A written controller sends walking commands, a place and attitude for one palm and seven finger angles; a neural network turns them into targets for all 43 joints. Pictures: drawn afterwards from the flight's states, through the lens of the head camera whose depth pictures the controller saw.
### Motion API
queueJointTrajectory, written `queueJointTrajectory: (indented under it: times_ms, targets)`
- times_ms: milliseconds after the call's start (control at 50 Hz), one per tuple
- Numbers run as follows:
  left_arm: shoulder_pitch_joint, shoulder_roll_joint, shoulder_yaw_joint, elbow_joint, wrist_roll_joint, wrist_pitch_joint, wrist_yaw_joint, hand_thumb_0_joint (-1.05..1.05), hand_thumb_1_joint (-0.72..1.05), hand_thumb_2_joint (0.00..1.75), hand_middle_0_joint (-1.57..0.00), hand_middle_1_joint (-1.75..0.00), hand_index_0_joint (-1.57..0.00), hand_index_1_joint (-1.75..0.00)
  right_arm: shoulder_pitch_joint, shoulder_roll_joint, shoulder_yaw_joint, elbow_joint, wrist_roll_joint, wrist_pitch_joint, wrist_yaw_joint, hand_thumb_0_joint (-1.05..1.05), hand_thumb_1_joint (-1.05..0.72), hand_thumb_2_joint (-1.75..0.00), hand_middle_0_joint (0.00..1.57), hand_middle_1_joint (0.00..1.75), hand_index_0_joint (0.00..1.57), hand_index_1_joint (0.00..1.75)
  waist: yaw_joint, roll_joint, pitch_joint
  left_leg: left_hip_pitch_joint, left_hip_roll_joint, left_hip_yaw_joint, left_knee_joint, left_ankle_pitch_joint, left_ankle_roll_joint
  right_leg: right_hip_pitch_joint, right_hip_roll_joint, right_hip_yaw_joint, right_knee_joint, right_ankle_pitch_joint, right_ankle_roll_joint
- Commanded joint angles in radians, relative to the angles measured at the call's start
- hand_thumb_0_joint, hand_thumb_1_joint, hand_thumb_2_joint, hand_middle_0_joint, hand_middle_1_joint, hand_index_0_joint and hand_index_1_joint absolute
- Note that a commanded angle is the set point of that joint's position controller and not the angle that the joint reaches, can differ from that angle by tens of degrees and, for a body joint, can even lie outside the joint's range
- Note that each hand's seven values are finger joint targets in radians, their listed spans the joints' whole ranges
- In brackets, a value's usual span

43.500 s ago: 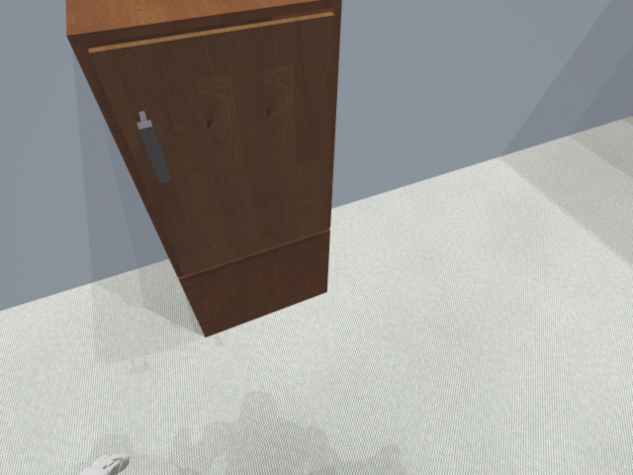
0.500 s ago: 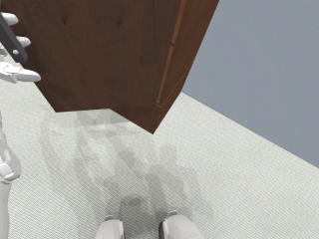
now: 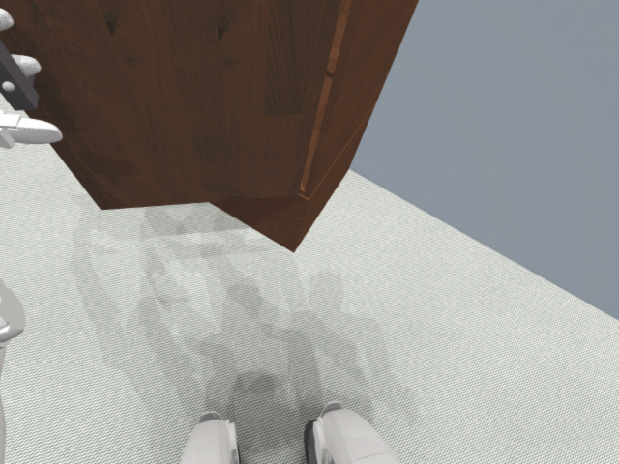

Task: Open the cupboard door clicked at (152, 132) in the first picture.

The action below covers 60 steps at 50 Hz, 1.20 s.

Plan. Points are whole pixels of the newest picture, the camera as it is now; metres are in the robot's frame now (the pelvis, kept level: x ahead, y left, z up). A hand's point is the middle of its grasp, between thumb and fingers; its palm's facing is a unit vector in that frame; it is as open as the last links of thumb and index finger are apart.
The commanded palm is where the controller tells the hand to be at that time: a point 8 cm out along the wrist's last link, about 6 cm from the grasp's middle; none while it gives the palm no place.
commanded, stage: close the thumb around the handle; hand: left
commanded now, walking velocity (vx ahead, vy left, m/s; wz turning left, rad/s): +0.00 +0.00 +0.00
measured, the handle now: out of the picture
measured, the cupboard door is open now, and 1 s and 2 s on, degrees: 39 44 82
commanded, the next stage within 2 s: pull the door open along its arc in 0.58 s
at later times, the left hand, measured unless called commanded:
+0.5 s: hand (9, 88) +0.53 +0.26 +0.11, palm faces +0.03 -1.00 +0.00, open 6.0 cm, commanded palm +0.51 +0.31 +0.10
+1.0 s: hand (13, 107) +0.50 +0.26 +0.11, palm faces +0.02 -1.00 +0.01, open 6.0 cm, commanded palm +0.46 +0.30 +0.10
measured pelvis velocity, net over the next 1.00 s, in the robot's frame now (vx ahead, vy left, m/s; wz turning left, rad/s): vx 0.01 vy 0.01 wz -0.02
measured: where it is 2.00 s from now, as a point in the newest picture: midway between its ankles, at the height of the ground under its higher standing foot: outside the picture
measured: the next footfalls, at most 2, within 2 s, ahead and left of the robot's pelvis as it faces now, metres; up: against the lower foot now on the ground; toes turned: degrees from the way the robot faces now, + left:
none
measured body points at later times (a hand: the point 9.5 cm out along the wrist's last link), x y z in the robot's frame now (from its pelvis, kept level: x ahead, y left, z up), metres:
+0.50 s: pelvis +0.00 +0.01 +0.00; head +0.14 +0.04 +0.43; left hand +0.52 +0.32 +0.11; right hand -0.02 -0.26 -0.09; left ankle +0.01 +0.11 -0.68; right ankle +0.00 -0.13 -0.68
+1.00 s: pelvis +0.01 +0.01 +0.01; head +0.13 +0.03 +0.44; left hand +0.50 +0.31 +0.11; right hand -0.02 -0.26 -0.09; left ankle +0.01 +0.11 -0.68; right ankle +0.00 -0.13 -0.68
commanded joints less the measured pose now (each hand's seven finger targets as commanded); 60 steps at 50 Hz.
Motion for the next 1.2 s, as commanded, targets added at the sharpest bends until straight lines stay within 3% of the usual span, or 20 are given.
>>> queueJointTrajectory:
  times_ms: [0,160,240,300,360,480,500,540,600,620,640,680,780,840,900,1060,1120,1140,1160,1180]
  targets:
    - [-0.383,0.327,0.054,-0.232,-0.029,-0.075,-0.001,0.00,-0.11,0.47,-0.33,-1.24,-0.33,-1.24,0.205,-0.193,-0.070,-0.030,-0.007,-0.007,-0.017,0.00,-0.90,-0.90,0.20,0.30,0.20,0.30,0.027,0.208,-0.519,0.462,-0.042,-0.024,-0.066,0.478,0.031,0.185,0.029,0.015,-0.076,0.399,-0.009]
    - [-0.370,0.288,0.037,-0.272,-0.035,-0.082,0.004,0.00,0.34,0.66,-0.36,-1.29,-0.36,-1.29,0.196,-0.192,-0.076,-0.034,-0.007,-0.001,-0.012,0.00,-0.90,-0.90,0.20,0.30,0.20,0.30,0.031,0.233,-0.504,0.518,-0.037,-0.033,-0.081,0.490,0.023,0.150,0.030,0.004,-0.083,0.372,-0.012]
    - [-0.367,0.277,0.035,-0.234,-0.038,-0.078,0.011,0.00,0.56,0.76,-0.38,-1.31,-0.38,-1.31,0.193,-0.193,-0.074,-0.033,-0.006,0.000,-0.012,0.00,-0.90,-0.90,0.20,0.30,0.20,0.30,0.021,0.186,-0.462,0.486,-0.038,-0.035,-0.083,0.468,0.027,0.144,0.031,0.003,-0.086,0.357,-0.011]
    - [-0.368,0.304,0.060,-0.262,-0.033,-0.091,0.015,0.00,0.73,0.83,-0.39,-1.33,-0.39,-1.33,0.199,-0.195,-0.079,-0.034,-0.010,-0.002,-0.013,0.00,-0.90,-0.90,0.20,0.30,0.20,0.30,0.034,0.203,-0.520,0.519,-0.039,-0.039,-0.082,0.518,0.023,0.166,0.029,0.004,-0.075,0.391,-0.013]
    - [-0.358,0.274,0.032,-0.225,-0.030,-0.082,0.014,0.00,0.90,0.90,-0.40,-1.35,-0.40,-1.35,0.190,-0.192,-0.074,-0.034,-0.007,-0.001,-0.010,0.00,-0.90,-0.90,0.20,0.30,0.20,0.30,0.025,0.199,-0.462,0.494,-0.038,-0.034,-0.078,0.484,0.023,0.136,0.030,0.004,-0.082,0.363,-0.012]
    - [-0.394,0.262,0.019,-0.224,-0.027,-0.085,0.018,0.00,0.90,0.90,-0.40,-1.35,-0.40,-1.35,0.195,-0.192,-0.072,-0.036,-0.009,-0.002,-0.013,0.00,-0.90,-0.90,0.20,0.30,0.20,0.30,0.015,0.208,-0.463,0.504,-0.038,-0.043,-0.080,0.474,0.024,0.112,0.030,0.001,-0.077,0.336,-0.015]
    - [-0.393,0.293,0.041,-0.233,-0.025,-0.087,0.020,0.00,0.90,0.90,-0.40,-1.35,-0.40,-1.35,0.198,-0.198,-0.075,-0.032,-0.010,-0.002,-0.015,0.00,-0.90,-0.90,0.20,0.30,0.20,0.30,0.023,0.206,-0.491,0.518,-0.035,-0.048,-0.080,0.490,0.021,0.120,0.027,-0.001,-0.074,0.343,-0.014]
    - [-0.368,0.298,0.050,-0.205,-0.026,-0.076,0.020,0.00,0.90,0.90,-0.40,-1.35,-0.40,-1.35,0.198,-0.198,-0.075,-0.036,-0.009,-0.002,-0.015,0.00,-0.90,-0.90,0.20,0.30,0.20,0.30,0.021,0.173,-0.479,0.490,-0.036,-0.045,-0.078,0.481,0.023,0.129,0.027,0.000,-0.075,0.345,-0.012]
    - [-0.371,0.307,0.055,-0.215,-0.024,-0.077,0.020,0.00,0.90,0.90,-0.40,-1.35,-0.40,-1.35,0.196,-0.195,-0.073,-0.040,-0.009,-0.003,-0.014,0.00,-0.90,-0.90,0.20,0.30,0.20,0.30,0.031,0.197,-0.496,0.488,-0.039,-0.039,-0.078,0.481,0.022,0.146,0.026,0.002,-0.071,0.355,-0.012]
    - [-0.382,0.290,0.039,-0.213,-0.025,-0.075,0.018,0.00,0.90,0.90,-0.40,-1.35,-0.40,-1.35,0.194,-0.194,-0.072,-0.039,-0.008,-0.003,-0.014,0.00,-0.90,-0.90,0.20,0.30,0.20,0.30,0.019,0.183,-0.486,0.482,-0.038,-0.039,-0.075,0.473,0.024,0.139,0.027,0.001,-0.074,0.352,-0.010]
    - [-0.378,0.321,0.061,-0.211,-0.021,-0.073,0.021,0.00,0.90,0.90,-0.40,-1.35,-0.40,-1.35,0.197,-0.198,-0.073,-0.039,-0.009,-0.003,-0.016,0.00,-0.90,-0.90,0.20,0.30,0.20,0.30,0.025,0.175,-0.482,0.472,-0.037,-0.041,-0.076,0.470,0.024,0.144,0.026,0.002,-0.074,0.350,-0.010]
    - [-0.413,0.244,0.005,-0.229,-0.030,-0.076,0.021,0.00,0.90,0.90,-0.40,-1.35,-0.40,-1.35,0.197,-0.189,-0.071,-0.038,-0.010,-0.004,-0.013,0.00,-0.90,-0.90,0.20,0.30,0.20,0.30,0.006,0.199,-0.465,0.488,-0.039,-0.040,-0.081,0.454,0.026,0.118,0.028,-0.001,-0.078,0.331,-0.012]
    - [-0.308,0.230,0.027,-0.260,-0.043,-0.082,0.021,0.00,0.90,0.90,-0.40,-1.35,-0.40,-1.35,0.201,-0.192,-0.080,-0.042,-0.015,-0.006,-0.007,0.00,-0.90,-0.90,0.20,0.30,0.20,0.30,0.044,0.206,-0.531,0.535,-0.037,-0.040,-0.083,0.504,0.019,0.143,0.031,-0.003,-0.074,0.354,-0.017]
    - [-0.216,0.197,0.018,-0.276,-0.058,-0.074,0.012,0.00,0.90,0.90,-0.40,-1.35,-0.40,-1.35,0.181,-0.190,-0.083,-0.055,-0.009,-0.001,0.000,0.00,-0.90,-0.90,0.20,0.30,0.20,0.30,0.063,0.185,-0.501,0.512,-0.040,-0.026,-0.096,0.483,0.019,0.171,0.030,-0.004,-0.083,0.362,-0.015]
    - [-0.129,0.186,0.036,-0.344,-0.083,-0.080,0.005,0.00,0.90,0.90,-0.40,-1.35,-0.40,-1.35,0.163,-0.188,-0.093,-0.074,-0.004,0.002,0.004,0.00,-0.90,-0.90,0.20,0.30,0.20,0.30,0.089,0.158,-0.529,0.517,-0.044,-0.013,-0.109,0.502,0.023,0.234,0.032,-0.001,-0.084,0.408,-0.016]
    - [0.196,0.032,0.004,-0.505,-0.161,-0.050,0.007,0.00,0.90,0.90,-0.40,-1.35,-0.40,-1.35,0.078,-0.168,-0.107,-0.141,0.021,0.001,0.022,0.00,-0.90,-0.90,0.20,0.30,0.20,0.30,0.143,0.060,-0.423,0.460,-0.058,0.022,-0.159,0.458,0.030,0.326,0.028,-0.004,-0.102,0.440,-0.016]
    - [0.310,-0.023,-0.006,-0.583,-0.185,-0.043,0.015,0.00,0.90,0.90,-0.40,-1.35,-0.40,-1.35,0.041,-0.156,-0.111,-0.165,0.028,-0.008,0.024,0.00,-0.90,-0.90,0.20,0.30,0.20,0.30,0.168,0.079,-0.400,0.470,-0.063,0.033,-0.172,0.467,0.027,0.350,0.022,0.000,-0.105,0.458,-0.018]
    - [0.298,-0.024,0.139,-0.646,-0.240,-0.031,0.159,0.00,0.90,0.90,-0.40,-1.35,-0.40,-1.35,0.012,-0.125,-0.107,-0.175,0.016,-0.024,0.023,0.00,-0.90,-0.90,0.20,0.30,0.20,0.30,0.256,0.020,-0.385,0.411,-0.072,0.023,-0.185,0.457,0.019,0.375,0.019,-0.015,-0.111,0.438,-0.013]
    - [0.367,-0.133,0.052,-0.649,-0.226,-0.008,0.228,0.00,0.90,0.90,-0.40,-1.35,-0.40,-1.35,-0.001,-0.121,-0.109,-0.180,0.020,-0.036,0.029,0.00,-0.90,-0.90,0.20,0.30,0.20,0.30,0.220,0.049,-0.352,0.426,-0.070,0.027,-0.198,0.439,0.010,0.360,0.018,-0.017,-0.113,0.413,-0.010]
    - [0.390,-0.182,0.031,-0.698,-0.226,-0.005,0.275,0.00,0.90,0.90,-0.40,-1.35,-0.40,-1.35,-0.006,-0.118,-0.111,-0.180,0.021,-0.045,0.033,0.00,-0.90,-0.90,0.20,0.30,0.20,0.30,0.218,0.048,-0.334,0.438,-0.067,0.021,-0.201,0.446,0.007,0.342,0.019,-0.024,-0.114,0.401,-0.012]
